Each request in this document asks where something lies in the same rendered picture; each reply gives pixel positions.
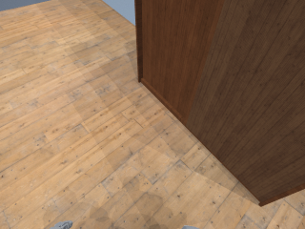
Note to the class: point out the wardrobe door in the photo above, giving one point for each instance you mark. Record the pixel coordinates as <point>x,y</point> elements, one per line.
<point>176,39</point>
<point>249,106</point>

